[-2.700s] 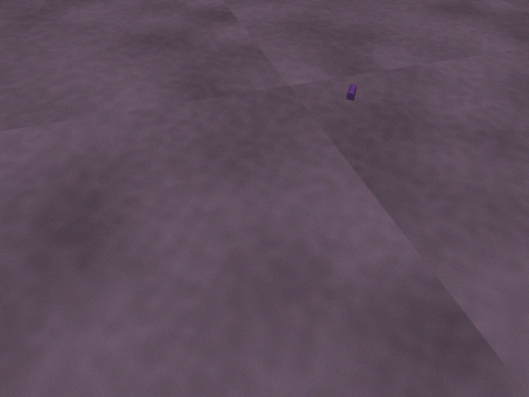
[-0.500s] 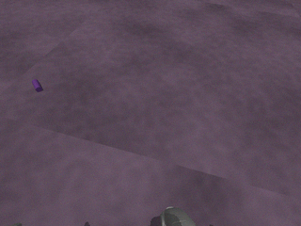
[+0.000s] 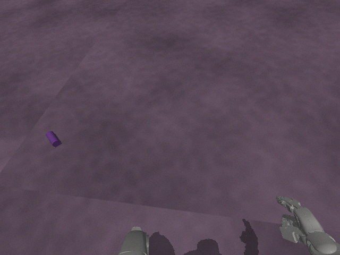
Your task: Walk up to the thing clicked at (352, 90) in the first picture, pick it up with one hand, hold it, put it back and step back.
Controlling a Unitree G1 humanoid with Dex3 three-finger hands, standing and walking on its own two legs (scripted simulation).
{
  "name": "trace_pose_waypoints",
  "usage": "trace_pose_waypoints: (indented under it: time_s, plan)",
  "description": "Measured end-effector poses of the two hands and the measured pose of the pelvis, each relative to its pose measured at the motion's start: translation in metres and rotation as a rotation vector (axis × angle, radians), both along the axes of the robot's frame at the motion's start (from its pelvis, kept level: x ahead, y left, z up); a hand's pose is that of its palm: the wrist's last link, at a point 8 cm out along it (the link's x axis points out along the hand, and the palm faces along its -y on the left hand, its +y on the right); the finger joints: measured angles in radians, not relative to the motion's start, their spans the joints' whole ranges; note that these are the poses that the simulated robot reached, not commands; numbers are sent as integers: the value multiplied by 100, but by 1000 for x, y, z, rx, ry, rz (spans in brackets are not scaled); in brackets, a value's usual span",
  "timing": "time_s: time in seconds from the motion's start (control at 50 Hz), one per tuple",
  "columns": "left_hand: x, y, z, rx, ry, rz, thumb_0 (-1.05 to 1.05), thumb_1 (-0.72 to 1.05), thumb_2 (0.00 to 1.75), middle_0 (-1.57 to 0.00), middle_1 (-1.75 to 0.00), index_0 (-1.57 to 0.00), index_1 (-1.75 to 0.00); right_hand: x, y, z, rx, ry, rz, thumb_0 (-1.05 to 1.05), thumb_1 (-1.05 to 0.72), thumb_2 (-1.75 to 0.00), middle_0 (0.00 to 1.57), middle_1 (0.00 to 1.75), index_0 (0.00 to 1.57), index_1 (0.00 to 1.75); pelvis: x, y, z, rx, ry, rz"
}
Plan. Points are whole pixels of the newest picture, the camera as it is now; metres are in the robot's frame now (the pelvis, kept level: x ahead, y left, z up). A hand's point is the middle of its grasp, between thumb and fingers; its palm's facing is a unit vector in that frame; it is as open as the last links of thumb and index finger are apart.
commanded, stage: walk up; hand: left
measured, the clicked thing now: (53, 138) +1.00 +0.94 -0.73
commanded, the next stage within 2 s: none
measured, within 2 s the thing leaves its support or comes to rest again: neither
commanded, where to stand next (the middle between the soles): +0.54 +1.03 m, yaw -47 degrees
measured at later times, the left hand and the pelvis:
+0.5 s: hand (22, 187) +0.34 +0.48 -0.12, palm faces -0.28 -0.77 -0.57, open 7.4 cm; pelvis +0.18 +0.21 -0.01, yaw -14 degrees
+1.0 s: hand out of the picture +0.48 +0.72 -0.15, palm faces -0.35 -0.71 -0.61, open 7.4 cm; pelvis +0.29 +0.44 -0.02, yaw -23 degrees
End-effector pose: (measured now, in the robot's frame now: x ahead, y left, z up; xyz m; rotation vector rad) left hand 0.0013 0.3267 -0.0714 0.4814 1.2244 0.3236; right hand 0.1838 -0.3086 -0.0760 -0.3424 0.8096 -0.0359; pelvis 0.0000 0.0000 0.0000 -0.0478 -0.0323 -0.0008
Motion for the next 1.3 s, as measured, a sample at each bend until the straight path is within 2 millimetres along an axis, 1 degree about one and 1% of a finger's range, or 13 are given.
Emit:
trace_pose_waypoints:
  time_s: [0.1, 0.18, 0.36, 0.44, 0.5, 0.58, 0.72, 0.86, 0.94, 1.06, 1.16, 1.22, 1.3]
  plan:
    - [55, 97, -17, 49, 28, -42, 1, 89, 90, -21, -30, -22, -30, 40, 46, -3, -65, 1, -56, 1, -91, -90, 20, 30, 20, 30, 50, 72, -21, -11, 26, -38]
    - [127, 157, -32, 97, 20, -92, 1, 90, 90, -21, -30, -21, -30, 21, 88, -12, -94, 89, -137, 1, -91, -90, 20, 30, 20, 30, 73, 112, -26, 7, 18, -87]
    - [268, 181, -6, 26, -14, -272, 0, 90, 90, -20, -30, -21, -30, -61, 155, -6, -59, 335, -406, 1, -90, -90, 21, 30, 20, 30, 135, 173, 9, 41, 44, -162]
    - [316, 185, 0, 32, -31, -333, 0, 90, 90, -20, -30, -21, -30, -72, 178, -20, -38, 365, -488, 1, -90, -90, 21, 30, 20, 30, 163, 196, 6, 60, 38, -203]
    - [346, 192, -2, 48, -78, -371, 0, 90, 90, -21, -30, -21, -30, -64, 194, -42, -10, 364, -522, 1, -90, -90, 21, 30, 20, 30, 181, 210, -7, 59, 27, -237]
    - [364, 214, 0, 71, -143, -358, 0, 90, 90, -21, -30, -21, -30, -30, 224, -59, 19, 356, -488, 2, -90, -90, 20, 30, 20, 30, 193, 232, -15, 4, 2, -252]
    - [383, 268, 16, 87, -150, -364, 0, 89, 90, -21, -30, -21, -30, 35, 268, -50, 49, 255, -434, 1, -90, -90, 21, 30, 20, 30, 221, 288, -8, 19, -10, -294]
    - [434, 363, 0, 118, -122, -435, 0, 89, 90, -21, -30, -22, -30, 67, 315, -45, -47, 244, -469, 1, -90, -90, 21, 30, 20, 30, 257, 368, -28, 11, 33, -344]
    - [470, 418, -24, 139, -81, -438, 0, 89, 90, -21, -30, -21, -30, 68, 364, -40, -104, 260, -504, 1, -91, -90, 20, 30, 20, 30, 274, 415, -38, 50, 18, -389]
    - [512, 425, -26, 50, -30, -495, 1, 90, 90, -20, -30, -21, -30, 42, 444, -22, -62, 344, -609, 1, -90, -90, 21, 30, 20, 30, 298, 458, -11, 24, 45, -417]
    - [540, 421, -22, -6, -33, -578, 1, 90, 90, -21, -30, -21, -30, 30, 491, -25, -28, 370, -677, 1, -90, -90, 21, 30, 20, 30, 316, 492, -5, 37, 38, -456]
    - [554, 428, -21, -7, -68, -627, 0, 90, 90, -21, -30, -21, -30, 34, 509, -41, -8, 354, -704, 1, -90, -90, 21, 30, 20, 30, 326, 510, -15, 45, 30, -486]
    - [562, 461, -18, 25, -120, -627, 0, 89, 90, -21, -30, -21, -30, 55, 538, -59, 15, 329, -694, 1, -90, -90, 21, 30, 20, 30, 331, 540, -25, -15, -1, -499]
